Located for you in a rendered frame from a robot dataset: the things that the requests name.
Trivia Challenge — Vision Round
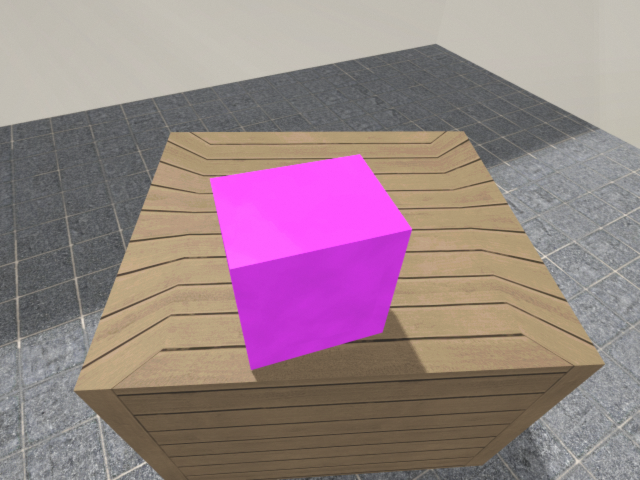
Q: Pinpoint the carton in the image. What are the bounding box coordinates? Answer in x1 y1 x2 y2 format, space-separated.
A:
210 154 412 370

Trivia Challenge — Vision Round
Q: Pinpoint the pedestal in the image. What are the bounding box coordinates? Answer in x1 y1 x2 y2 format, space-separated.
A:
74 131 605 480

